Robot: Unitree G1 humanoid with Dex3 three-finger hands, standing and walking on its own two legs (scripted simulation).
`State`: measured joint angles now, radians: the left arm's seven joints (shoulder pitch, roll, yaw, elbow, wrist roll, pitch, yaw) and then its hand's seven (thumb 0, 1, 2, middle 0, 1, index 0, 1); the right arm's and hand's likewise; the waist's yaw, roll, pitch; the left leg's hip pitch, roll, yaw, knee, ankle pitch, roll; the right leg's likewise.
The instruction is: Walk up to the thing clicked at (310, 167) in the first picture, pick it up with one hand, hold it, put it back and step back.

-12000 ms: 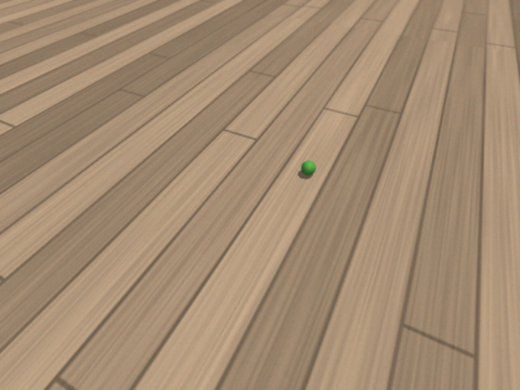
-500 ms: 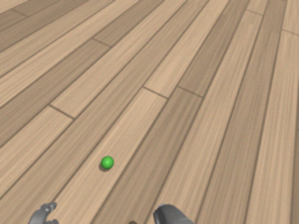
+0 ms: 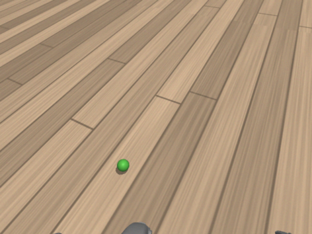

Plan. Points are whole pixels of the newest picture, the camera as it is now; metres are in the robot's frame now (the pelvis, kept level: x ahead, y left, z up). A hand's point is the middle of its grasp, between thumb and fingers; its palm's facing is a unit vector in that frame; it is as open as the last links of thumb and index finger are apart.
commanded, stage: walk up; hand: left
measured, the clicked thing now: (123, 165) +0.63 +0.29 -0.72
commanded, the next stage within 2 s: stand in 1.44 s
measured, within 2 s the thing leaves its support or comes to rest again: neither
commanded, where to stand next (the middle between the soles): +0.25 +0.03 m, yaw +3 degrees
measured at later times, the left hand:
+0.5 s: hand out of the picture -0.05 +0.26 -0.15, palm faces +0.11 -0.93 -0.35, open 7.4 cm
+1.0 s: hand out of the picture +0.00 +0.27 -0.15, palm faces +0.06 -0.92 -0.38, open 7.4 cm
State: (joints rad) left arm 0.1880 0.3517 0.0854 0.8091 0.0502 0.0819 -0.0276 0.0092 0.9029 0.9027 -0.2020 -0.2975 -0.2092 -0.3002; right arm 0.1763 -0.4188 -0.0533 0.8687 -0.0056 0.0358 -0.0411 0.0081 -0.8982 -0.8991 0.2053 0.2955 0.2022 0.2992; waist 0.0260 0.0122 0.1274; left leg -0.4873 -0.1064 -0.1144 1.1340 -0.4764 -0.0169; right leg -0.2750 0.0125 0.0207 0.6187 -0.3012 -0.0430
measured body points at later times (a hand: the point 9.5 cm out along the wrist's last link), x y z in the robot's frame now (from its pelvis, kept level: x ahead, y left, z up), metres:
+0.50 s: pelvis -0.07 -0.02 +0.00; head -0.06 +0.00 +0.45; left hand -0.06 +0.31 -0.13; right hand +0.04 -0.32 -0.10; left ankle -0.10 +0.10 -0.73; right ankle -0.06 -0.16 -0.72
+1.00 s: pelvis -0.06 -0.01 +0.00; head -0.05 +0.00 +0.45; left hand +0.00 +0.31 -0.12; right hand +0.05 -0.30 -0.12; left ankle -0.06 +0.12 -0.73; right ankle -0.06 -0.15 -0.73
